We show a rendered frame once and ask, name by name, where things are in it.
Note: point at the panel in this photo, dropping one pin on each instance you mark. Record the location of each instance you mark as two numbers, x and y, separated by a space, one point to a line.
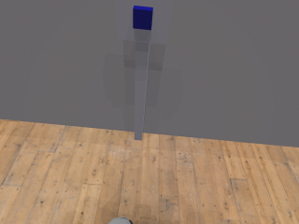
161 17

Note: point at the button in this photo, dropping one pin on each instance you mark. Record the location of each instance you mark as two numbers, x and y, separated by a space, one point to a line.
142 17

